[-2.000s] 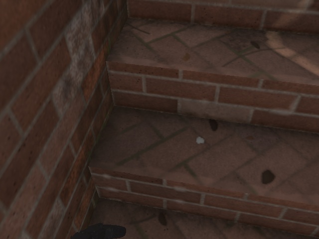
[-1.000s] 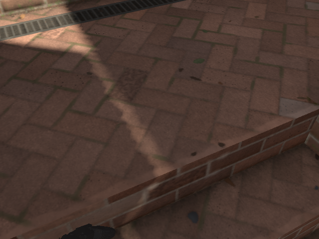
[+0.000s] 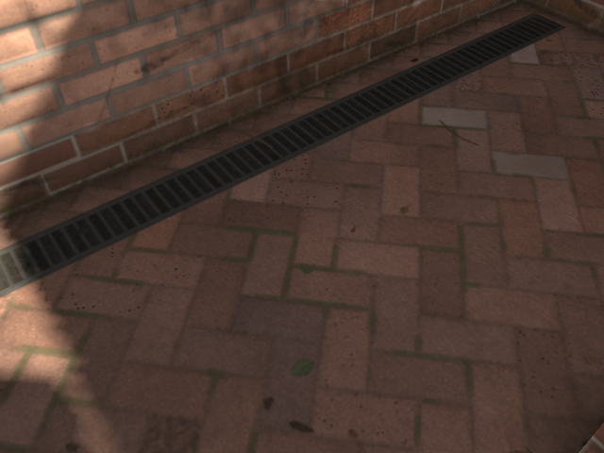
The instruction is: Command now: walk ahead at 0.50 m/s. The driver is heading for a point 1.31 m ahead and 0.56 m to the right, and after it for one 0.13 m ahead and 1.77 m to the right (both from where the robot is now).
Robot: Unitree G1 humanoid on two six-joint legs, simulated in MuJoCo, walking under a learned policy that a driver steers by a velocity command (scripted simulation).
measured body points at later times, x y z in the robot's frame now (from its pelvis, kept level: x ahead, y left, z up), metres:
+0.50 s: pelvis +0.22 +0.06 +0.12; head +0.24 +0.06 +0.57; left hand +0.31 +0.32 -0.01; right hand +0.25 -0.18 -0.03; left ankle +0.22 +0.15 -0.54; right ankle +0.12 -0.11 -0.41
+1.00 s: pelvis +0.49 -0.02 +0.18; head +0.51 -0.02 +0.63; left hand +0.77 +0.11 +0.08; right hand +0.38 -0.25 +0.04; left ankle +0.32 +0.16 -0.41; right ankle +0.53 -0.12 -0.54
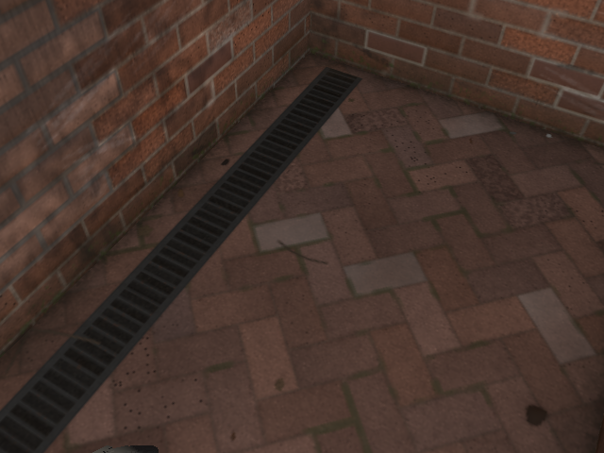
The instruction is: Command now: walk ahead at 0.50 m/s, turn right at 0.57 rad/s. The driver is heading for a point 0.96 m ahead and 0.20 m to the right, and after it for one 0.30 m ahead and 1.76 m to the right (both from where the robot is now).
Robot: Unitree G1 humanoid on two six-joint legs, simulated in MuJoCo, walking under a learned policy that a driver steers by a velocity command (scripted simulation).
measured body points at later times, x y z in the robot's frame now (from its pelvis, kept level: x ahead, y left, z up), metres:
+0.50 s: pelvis +0.28 +0.06 +0.01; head +0.31 +0.06 +0.46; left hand +0.44 +0.30 -0.11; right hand +0.37 -0.23 -0.08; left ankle +0.37 +0.14 -0.72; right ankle +0.15 -0.06 -0.61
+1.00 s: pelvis +0.49 -0.08 +0.01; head +0.52 -0.11 +0.46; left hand +0.78 +0.02 -0.08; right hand +0.37 -0.35 -0.12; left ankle +0.42 +0.12 -0.62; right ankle +0.49 -0.19 -0.72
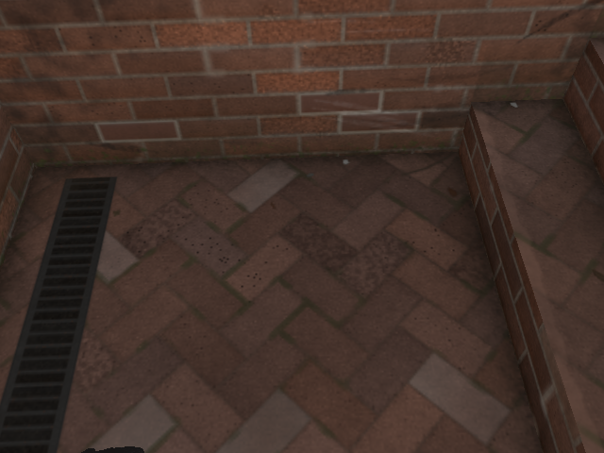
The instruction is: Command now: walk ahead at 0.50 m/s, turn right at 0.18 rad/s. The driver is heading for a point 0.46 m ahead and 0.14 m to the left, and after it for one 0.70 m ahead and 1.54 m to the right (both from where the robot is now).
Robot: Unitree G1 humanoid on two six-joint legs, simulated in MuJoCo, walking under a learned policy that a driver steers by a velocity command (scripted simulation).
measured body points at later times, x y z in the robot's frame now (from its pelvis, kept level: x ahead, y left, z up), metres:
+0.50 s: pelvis +0.28 +0.05 -0.01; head +0.32 +0.06 +0.44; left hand +0.33 +0.34 -0.14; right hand +0.48 -0.19 -0.10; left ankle +0.38 +0.13 -0.73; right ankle +0.10 -0.09 -0.65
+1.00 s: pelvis +0.44 +0.04 +0.00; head +0.48 +0.03 +0.45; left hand +0.65 +0.27 -0.09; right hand +0.53 -0.25 -0.12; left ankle +0.38 +0.13 -0.72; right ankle +0.49 -0.07 -0.73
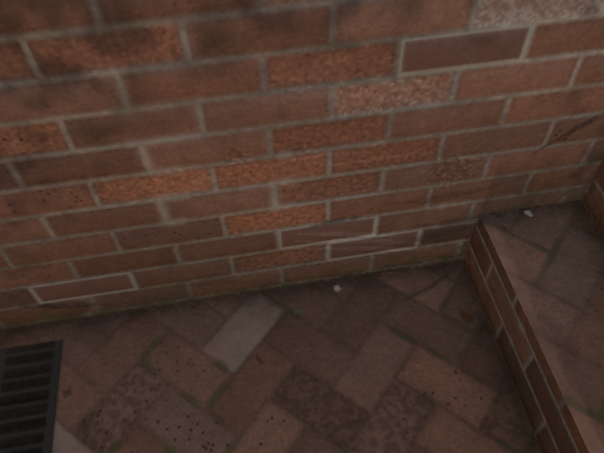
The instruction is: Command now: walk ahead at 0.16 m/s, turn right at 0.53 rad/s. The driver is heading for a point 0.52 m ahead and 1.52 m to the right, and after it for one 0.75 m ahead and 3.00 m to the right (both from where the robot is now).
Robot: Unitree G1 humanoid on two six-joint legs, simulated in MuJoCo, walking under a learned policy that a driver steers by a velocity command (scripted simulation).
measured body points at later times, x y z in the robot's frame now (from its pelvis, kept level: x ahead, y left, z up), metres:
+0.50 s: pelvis +0.15 +0.03 +0.01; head +0.17 +0.04 +0.46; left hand +0.36 +0.26 -0.09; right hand +0.19 -0.28 -0.08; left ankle +0.21 +0.14 -0.73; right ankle +0.07 -0.09 -0.66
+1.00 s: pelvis +0.33 -0.13 -0.01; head +0.37 -0.17 +0.44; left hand +0.64 -0.05 -0.10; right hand +0.20 -0.37 -0.14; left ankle +0.29 +0.08 -0.63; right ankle +0.36 -0.24 -0.73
